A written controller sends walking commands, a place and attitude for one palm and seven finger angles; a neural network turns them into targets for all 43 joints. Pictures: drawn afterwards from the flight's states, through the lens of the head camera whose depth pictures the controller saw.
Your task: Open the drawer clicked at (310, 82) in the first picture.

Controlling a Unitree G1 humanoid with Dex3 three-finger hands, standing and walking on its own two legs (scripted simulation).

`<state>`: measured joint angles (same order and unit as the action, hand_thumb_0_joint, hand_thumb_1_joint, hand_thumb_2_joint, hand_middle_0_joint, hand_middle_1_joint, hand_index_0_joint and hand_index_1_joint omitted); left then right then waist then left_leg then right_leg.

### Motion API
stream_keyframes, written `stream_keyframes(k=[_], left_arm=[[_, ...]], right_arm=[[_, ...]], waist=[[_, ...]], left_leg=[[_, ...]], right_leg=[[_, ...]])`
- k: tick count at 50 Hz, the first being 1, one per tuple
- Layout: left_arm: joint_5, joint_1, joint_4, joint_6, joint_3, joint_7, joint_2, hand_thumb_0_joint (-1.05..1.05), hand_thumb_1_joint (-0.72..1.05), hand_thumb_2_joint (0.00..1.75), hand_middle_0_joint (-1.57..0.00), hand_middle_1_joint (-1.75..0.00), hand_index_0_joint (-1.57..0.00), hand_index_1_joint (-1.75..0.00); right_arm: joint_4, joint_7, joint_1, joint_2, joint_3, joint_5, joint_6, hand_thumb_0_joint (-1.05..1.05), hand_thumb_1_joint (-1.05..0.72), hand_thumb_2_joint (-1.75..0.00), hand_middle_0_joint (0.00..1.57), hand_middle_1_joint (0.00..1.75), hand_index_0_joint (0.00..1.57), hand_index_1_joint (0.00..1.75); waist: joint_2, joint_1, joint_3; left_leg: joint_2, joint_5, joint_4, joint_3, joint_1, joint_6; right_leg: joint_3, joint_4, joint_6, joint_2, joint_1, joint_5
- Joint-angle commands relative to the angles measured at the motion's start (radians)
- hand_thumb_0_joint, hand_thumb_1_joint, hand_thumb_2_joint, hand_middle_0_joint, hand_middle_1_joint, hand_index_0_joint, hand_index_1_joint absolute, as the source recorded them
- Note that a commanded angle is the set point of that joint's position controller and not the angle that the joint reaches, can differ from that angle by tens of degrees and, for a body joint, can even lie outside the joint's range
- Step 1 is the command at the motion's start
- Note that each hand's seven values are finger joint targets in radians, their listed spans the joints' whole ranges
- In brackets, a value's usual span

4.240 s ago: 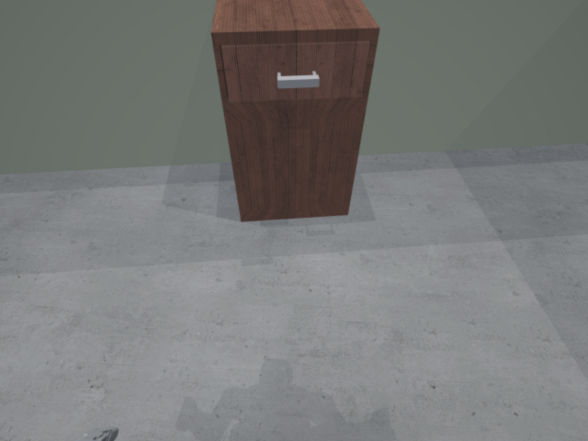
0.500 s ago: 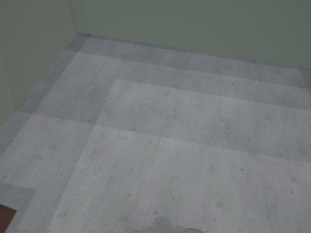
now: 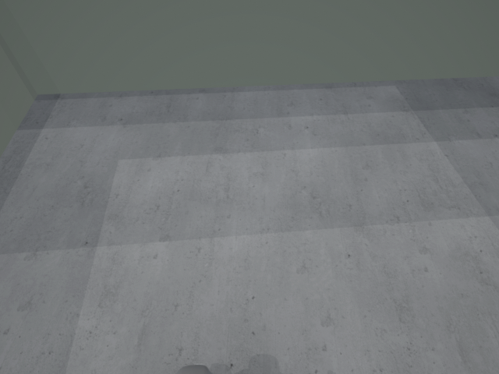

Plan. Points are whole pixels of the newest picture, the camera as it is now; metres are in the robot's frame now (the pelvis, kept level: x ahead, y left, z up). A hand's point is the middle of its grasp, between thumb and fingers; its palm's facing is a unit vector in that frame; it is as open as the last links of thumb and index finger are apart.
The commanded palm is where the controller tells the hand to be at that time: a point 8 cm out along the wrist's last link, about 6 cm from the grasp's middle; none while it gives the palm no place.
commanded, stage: turn to face it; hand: left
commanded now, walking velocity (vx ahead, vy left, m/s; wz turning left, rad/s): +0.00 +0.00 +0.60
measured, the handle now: out of the picture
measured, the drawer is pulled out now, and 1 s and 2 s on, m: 0.00 0.00 0.00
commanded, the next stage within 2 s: none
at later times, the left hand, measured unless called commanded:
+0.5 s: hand (139, 365) +0.16 +0.22 -0.16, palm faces +0.12 -0.97 -0.21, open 7.4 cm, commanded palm none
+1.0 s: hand out of the picture +0.00 +0.19 -0.16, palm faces +0.48 -0.83 -0.28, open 7.4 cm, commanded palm none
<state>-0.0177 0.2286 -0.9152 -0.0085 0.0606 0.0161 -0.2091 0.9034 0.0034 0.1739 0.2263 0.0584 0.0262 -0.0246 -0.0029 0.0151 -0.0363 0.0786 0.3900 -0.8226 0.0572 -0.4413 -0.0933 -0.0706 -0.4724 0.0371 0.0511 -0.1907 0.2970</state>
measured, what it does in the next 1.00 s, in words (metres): steps on the spot, turning left: left foot, then right foot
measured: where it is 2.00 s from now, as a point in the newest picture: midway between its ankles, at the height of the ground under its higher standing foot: outside the picture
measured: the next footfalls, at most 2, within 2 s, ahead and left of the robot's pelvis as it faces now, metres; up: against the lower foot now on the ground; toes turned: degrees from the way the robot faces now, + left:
left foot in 0.08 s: +0.09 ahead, +0.12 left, +0.00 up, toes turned +3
right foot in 0.60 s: +0.14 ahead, -0.10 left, +0.00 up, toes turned +8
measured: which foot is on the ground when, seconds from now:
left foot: up 0.00-0.06, down 0.08-0.60, up 0.62-1.00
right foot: down 0.00-0.08, up 0.10-0.58, down 0.60-1.00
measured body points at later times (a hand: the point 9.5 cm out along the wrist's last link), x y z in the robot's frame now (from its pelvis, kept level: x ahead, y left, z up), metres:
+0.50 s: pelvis +0.07 +0.02 +0.00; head +0.10 +0.03 +0.45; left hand +0.15 +0.27 -0.14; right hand +0.06 -0.21 -0.15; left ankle +0.05 +0.12 -0.74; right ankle +0.08 -0.11 -0.70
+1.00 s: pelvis +0.06 -0.02 +0.00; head +0.09 -0.01 +0.45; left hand -0.02 +0.23 -0.14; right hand +0.28 -0.22 -0.13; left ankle +0.00 +0.11 -0.69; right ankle +0.10 -0.10 -0.74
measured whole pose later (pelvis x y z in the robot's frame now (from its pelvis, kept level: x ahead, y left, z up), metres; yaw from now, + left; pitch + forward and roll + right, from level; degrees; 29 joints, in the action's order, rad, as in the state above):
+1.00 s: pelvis +0.06 -0.02 +0.00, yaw +27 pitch -1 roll +2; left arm -0.03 0.25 -0.93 -0.03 0.05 -0.02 -0.22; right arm 0.92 0.02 0.11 0.28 0.09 0.02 -0.08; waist -0.02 0.02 -0.08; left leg 0.06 0.43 -0.88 0.08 -0.40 -0.07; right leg 0.30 -0.54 0.02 -0.15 -0.22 0.29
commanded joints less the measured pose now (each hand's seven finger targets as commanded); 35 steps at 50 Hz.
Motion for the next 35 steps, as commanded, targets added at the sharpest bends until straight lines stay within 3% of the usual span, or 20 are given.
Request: stream_keyframes(k=[1,2,3,4,5,6,8,9,11,14,21,24,27,28,29,30,31,32,33,35], left_arm=[[-0.002,-0.018,0.057,0.021,0.056,-0.018,-0.212,0.0,0.9,0.9,-0.2,-0.3,-0.2,-0.3],[0.002,-0.031,0.053,0.019,0.05,-0.021,-0.191,0.0,0.9,0.9,-0.2,-0.3,-0.2,-0.3],[0.005,-0.018,0.046,0.02,0.037,-0.024,-0.142,0.0,0.9,0.9,-0.2,-0.3,-0.2,-0.3],[0.012,0.055,0.04,0.019,0.019,-0.02,-0.073,0.0,0.9,0.9,-0.2,-0.3,-0.2,-0.3],[0.005,0.086,0.023,0.021,0.008,-0.028,-0.062,0.0,0.9,0.9,-0.2,-0.3,-0.2,-0.3],[-0.004,0.057,-0.005,0.012,0.008,-0.035,-0.082,0.0,0.9,0.9,-0.2,-0.3,-0.2,-0.3],[-0.005,0.036,-0.041,0.014,0.002,-0.024,-0.076,0.0,0.9,0.9,-0.2,-0.3,-0.2,-0.3],[-0.004,0.038,-0.056,0.013,-0.005,-0.022,-0.06,0.0,0.9,0.9,-0.2,-0.3,-0.2,-0.3],[0.003,0.04,-0.069,0.005,-0.01,-0.027,-0.051,0.0,0.9,0.9,-0.2,-0.3,-0.2,-0.3],[0.005,0.005,-0.056,-0.004,-0.003,-0.036,-0.059,0.0,0.9,0.9,-0.2,-0.3,-0.2,-0.3],[0.01,-0.12,0.013,-0.011,0.012,-0.044,-0.043,0.0,0.9,0.9,-0.2,-0.3,-0.2,-0.3],[0.015,-0.118,0.035,-0.005,0.014,-0.046,-0.04,0.0,0.9,0.9,-0.2,-0.3,-0.2,-0.3],[0.018,-0.046,0.031,0.005,0.021,-0.05,-0.053,0.0,0.9,0.9,-0.2,-0.3,-0.2,-0.3],[0.015,-0.004,0.027,0.017,0.027,-0.052,-0.09,0.0,0.9,0.9,-0.2,-0.3,-0.2,-0.3],[0.0,0.027,0.027,0.027,0.044,-0.062,-0.178,0.0,0.9,0.9,-0.2,-0.3,-0.2,-0.3],[-0.002,0.037,0.041,0.022,0.049,-0.06,-0.234,0.0,0.9,0.9,-0.2,-0.3,-0.2,-0.3],[0.005,0.011,0.056,0.021,0.049,-0.061,-0.209,0.0,0.9,0.9,-0.2,-0.3,-0.2,-0.3],[0.003,-0.046,0.069,0.017,0.041,-0.061,-0.177,0.0,0.9,0.9,-0.2,-0.3,-0.2,-0.3],[0.004,-0.095,0.081,0.012,0.03,-0.063,-0.137,0.0,0.9,0.9,-0.2,-0.3,-0.2,-0.3],[0.0,-0.091,0.083,0.021,0.016,-0.058,-0.11,0.0,0.9,0.9,-0.2,-0.3,-0.2,-0.3]], right_arm=[[-0.086,-0.012,0.017,0.082,0.007,-0.011,0.05,0.0,-0.9,-0.9,0.2,0.3,0.2,0.3],[-0.053,-0.018,0.078,0.083,0.001,-0.011,0.055,0.0,-0.9,-0.9,0.2,0.3,0.2,0.3],[-0.024,-0.024,0.148,0.115,0.003,-0.009,0.065,0.0,-0.9,-0.9,0.2,0.3,0.2,0.3],[-0.005,-0.025,0.218,0.212,0.015,0.007,0.072,0.0,-0.9,-0.9,0.2,0.3,0.2,0.3],[-0.009,-0.022,0.21,0.227,0.011,0.003,0.053,0.0,-0.9,-0.9,0.2,0.3,0.2,0.3],[0.0,-0.03,0.171,0.179,-0.003,0.002,0.053,0.0,-0.9,-0.9,0.2,0.3,0.2,0.3],[0.01,-0.037,0.092,0.108,-0.029,0.0,0.057,0.0,-0.9,-0.9,0.2,0.3,0.2,0.3],[0.022,-0.04,0.089,0.098,-0.034,-0.002,0.063,0.0,-0.9,-0.9,0.2,0.3,0.2,0.3],[0.049,-0.042,0.111,0.106,-0.028,-0.011,0.064,0.0,-0.9,-0.9,0.2,0.3,0.2,0.3],[0.072,-0.04,0.152,0.125,-0.01,-0.015,0.052,0.0,-0.9,-0.9,0.2,0.3,0.2,0.3],[0.078,-0.032,0.187,0.132,0.029,-0.004,0.026,0.0,-0.9,-0.9,0.2,0.3,0.2,0.3],[0.064,-0.029,0.17,0.143,0.041,-0.001,0.02,0.0,-0.9,-0.9,0.2,0.3,0.2,0.3],[0.041,-0.024,0.128,0.148,0.053,-0.008,0.015,0.0,-0.9,-0.9,0.2,0.3,0.2,0.3],[0.031,-0.019,0.119,0.133,0.054,-0.015,0.015,0.0,-0.9,-0.9,0.2,0.3,0.2,0.3],[0.013,-0.01,0.148,0.068,0.046,-0.025,0.018,0.0,-0.9,-0.9,0.2,0.3,0.2,0.3],[-0.012,-0.012,0.151,0.055,0.049,-0.016,0.014,0.0,-0.9,-0.9,0.2,0.3,0.2,0.3],[-0.004,-0.012,0.132,0.09,0.057,-0.006,-0.006,0.0,-0.9,-0.9,0.2,0.3,0.2,0.3],[0.007,-0.005,0.113,0.08,0.059,-0.005,-0.016,0.0,-0.9,-0.9,0.2,0.3,0.2,0.3],[0.017,0.002,0.111,0.072,0.057,-0.004,-0.023,0.0,-0.9,-0.9,0.2,0.3,0.2,0.3],[0.021,0.013,0.11,0.059,0.049,0.0,-0.031,0.0,-0.9,-0.9,0.2,0.3,0.2,0.3]], waist=[[-0.143,-0.021,0.053],[-0.129,-0.048,0.071],[-0.015,-0.072,0.105],[0.258,-0.076,0.16],[0.319,-0.056,0.126],[0.283,-0.063,0.062],[0.179,-0.018,-0.044],[0.142,-0.008,-0.017],[0.14,-0.008,0.047],[0.126,-0.02,0.094],[0.135,-0.054,0.063],[0.16,-0.049,0.078],[0.145,-0.006,0.1],[0.074,0.013,0.115],[-0.162,0.015,0.157],[-0.275,0.016,0.148],[-0.257,0.018,0.13],[-0.193,-0.009,0.057],[-0.123,-0.034,0.001],[-0.135,-0.041,-0.023]], left_leg=[[-0.041,-0.073,0.231,0.018,0.106,0.024],[-0.051,-0.183,0.343,0.036,0.23,0.031],[0.008,-0.268,0.441,-0.025,0.396,0.051],[0.246,-0.426,0.462,-0.302,0.545,0.151],[0.361,-0.4,0.532,-0.412,0.441,0.233],[0.323,-0.312,0.59,-0.422,0.311,0.231],[0.238,-0.417,0.592,-0.329,0.235,0.237],[0.203,-0.559,0.573,-0.273,0.26,0.23],[0.166,-0.789,0.521,-0.206,0.327,0.228],[0.164,-0.904,0.48,-0.22,0.404,0.24],[0.158,-0.754,0.46,-0.324,0.353,0.273],[0.143,-0.767,0.429,-0.362,0.305,0.266],[0.096,-0.642,0.365,-0.373,0.195,0.221],[0.053,-0.5,0.306,-0.344,0.117,0.172],[-0.058,-0.168,0.13,-0.199,-0.075,0.094],[-0.129,0.229,-0.09,-0.074,-0.15,0.051],[-0.075,0.219,-0.247,-0.117,-0.124,0.054],[-0.054,0.156,-0.347,-0.103,-0.133,0.049],[-0.03,0.083,-0.391,-0.095,-0.139,0.047],[-0.022,0.002,-0.415,-0.061,-0.134,0.029]], right_leg=[[-0.253,0.089,0.124,-0.223,0.031,-0.275],[-0.204,0.039,0.087,-0.18,-0.012,-0.285],[-0.153,-0.086,0.046,-0.119,-0.09,-0.258],[-0.019,-0.31,-0.013,0.0,-0.272,0.05],[0.041,-0.444,-0.035,-0.002,-0.283,0.333],[0.001,-0.496,-0.042,-0.036,-0.259,0.306],[0.028,-0.497,-0.055,-0.097,-0.266,0.189],[0.036,-0.464,-0.067,-0.105,-0.24,0.148],[0.06,-0.43,-0.085,-0.102,-0.212,0.104],[0.072,-0.461,-0.104,-0.098,-0.263,0.098],[0.076,-0.403,-0.116,-0.094,-0.292,0.142],[0.083,-0.273,-0.106,-0.069,-0.204,0.131],[0.092,-0.03,-0.096,-0.06,-0.017,-0.053],[0.059,0.109,-0.091,-0.107,0.115,-0.169],[-0.141,0.169,-0.027,-0.347,0.296,-0.283],[-0.264,0.172,0.09,-0.56,0.237,-0.38],[-0.232,0.193,0.12,-0.541,0.113,-0.281],[-0.183,0.206,0.117,-0.489,0.029,-0.2],[-0.092,0.199,0.097,-0.442,-0.024,-0.192],[0.029,0.179,0.071,-0.384,-0.039,-0.284]])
